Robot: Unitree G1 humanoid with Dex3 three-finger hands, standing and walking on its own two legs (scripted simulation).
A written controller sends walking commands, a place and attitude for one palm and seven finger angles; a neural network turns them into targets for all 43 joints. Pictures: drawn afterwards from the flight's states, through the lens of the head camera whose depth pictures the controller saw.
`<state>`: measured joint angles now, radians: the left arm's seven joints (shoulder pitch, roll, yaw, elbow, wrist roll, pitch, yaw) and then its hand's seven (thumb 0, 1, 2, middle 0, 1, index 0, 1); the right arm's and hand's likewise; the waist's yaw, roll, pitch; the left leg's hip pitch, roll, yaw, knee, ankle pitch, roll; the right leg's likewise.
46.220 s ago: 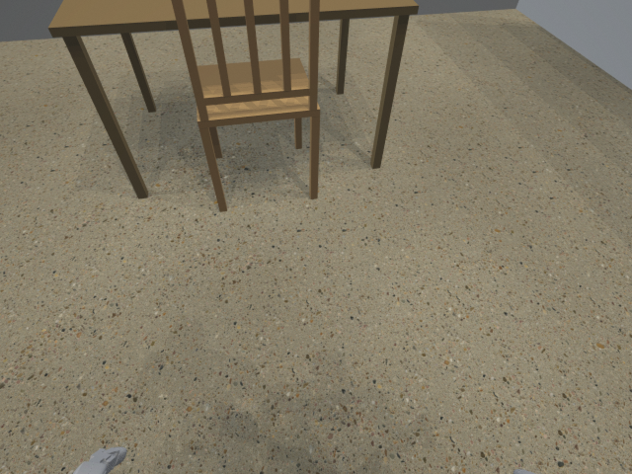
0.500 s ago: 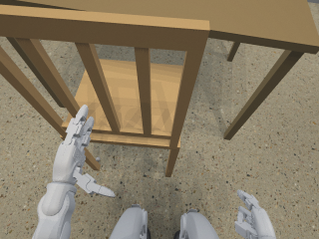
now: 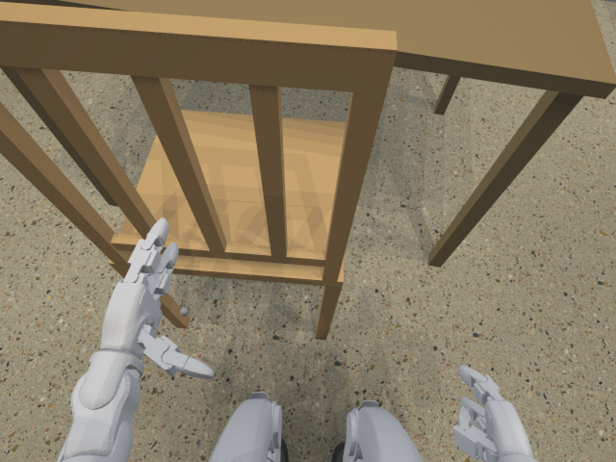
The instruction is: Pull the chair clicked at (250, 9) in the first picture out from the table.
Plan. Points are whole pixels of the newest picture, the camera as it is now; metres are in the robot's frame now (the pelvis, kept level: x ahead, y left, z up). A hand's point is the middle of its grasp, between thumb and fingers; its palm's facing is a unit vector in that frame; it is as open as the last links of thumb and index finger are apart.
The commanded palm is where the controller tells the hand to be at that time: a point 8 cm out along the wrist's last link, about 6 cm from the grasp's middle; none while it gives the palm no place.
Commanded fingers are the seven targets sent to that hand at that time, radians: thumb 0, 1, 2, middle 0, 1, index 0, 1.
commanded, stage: aim the fingers beside a spindle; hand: left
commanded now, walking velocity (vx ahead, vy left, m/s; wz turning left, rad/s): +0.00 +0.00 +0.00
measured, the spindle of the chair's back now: (194, 185) +0.44 +0.17 +0.06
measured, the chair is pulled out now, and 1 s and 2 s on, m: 0.18 0.18 0.18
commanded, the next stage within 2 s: none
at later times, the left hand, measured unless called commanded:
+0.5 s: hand (169, 297) +0.29 +0.17 +0.06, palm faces -0.06 -1.00 -0.07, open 17.0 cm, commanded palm +0.28 +0.22 +0.03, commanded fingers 0.00 -0.50 0.30 -0.06 -0.08 -0.06 -0.08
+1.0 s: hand (197, 312) +0.30 +0.16 -0.02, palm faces -0.10 -0.99 +0.03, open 17.0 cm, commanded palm +0.28 +0.21 +0.02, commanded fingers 0.00 -0.50 0.30 -0.06 -0.08 -0.06 -0.08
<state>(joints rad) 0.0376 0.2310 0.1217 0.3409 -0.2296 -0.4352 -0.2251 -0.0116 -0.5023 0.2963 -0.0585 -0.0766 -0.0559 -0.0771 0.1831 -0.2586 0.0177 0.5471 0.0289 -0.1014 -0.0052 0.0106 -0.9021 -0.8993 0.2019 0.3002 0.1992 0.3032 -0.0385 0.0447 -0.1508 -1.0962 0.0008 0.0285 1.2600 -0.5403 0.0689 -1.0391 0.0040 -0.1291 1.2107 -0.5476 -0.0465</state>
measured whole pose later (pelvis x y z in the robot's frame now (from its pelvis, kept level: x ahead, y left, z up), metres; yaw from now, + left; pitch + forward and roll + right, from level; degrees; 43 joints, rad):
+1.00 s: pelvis +0.00 +0.00 +0.00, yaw +0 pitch +22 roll -3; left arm 0.02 0.22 0.09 0.37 -0.23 -0.37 -0.23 -0.01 -0.50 0.30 -0.05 -0.08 -0.05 -0.08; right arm 0.18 -0.26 0.02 0.54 0.04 -0.10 -0.01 0.01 -0.90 -0.90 0.20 0.30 0.20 0.30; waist -0.05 0.05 -0.14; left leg -1.10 0.00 0.03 1.26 -0.54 0.07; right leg -1.04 0.00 -0.13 1.20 -0.55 -0.04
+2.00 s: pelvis +0.01 -0.01 +0.00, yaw +0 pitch +22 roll -3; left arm 0.02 0.24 0.12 0.41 -0.25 -0.37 -0.26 -0.01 -0.50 0.30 -0.05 -0.08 -0.05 -0.08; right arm 0.17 -0.26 0.02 0.55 0.04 -0.11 -0.01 0.01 -0.90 -0.90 0.20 0.30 0.20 0.30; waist -0.05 0.05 -0.14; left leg -1.09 0.00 0.02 1.25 -0.55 0.06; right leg -1.03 0.01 -0.13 1.20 -0.56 -0.05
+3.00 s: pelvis +0.00 +0.01 +0.00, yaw -1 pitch +23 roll -4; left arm -0.20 0.25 0.11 0.47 -0.18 -0.41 -0.19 -0.01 -0.50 0.30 -0.06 -0.08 -0.05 -0.07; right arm 0.20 -0.26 0.01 0.59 0.02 -0.07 0.00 0.01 -0.90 -0.90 0.20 0.30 0.20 0.30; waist -0.06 0.05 -0.14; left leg -1.12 0.00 0.03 1.27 -0.55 0.08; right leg -1.06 0.01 -0.12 1.20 -0.54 -0.03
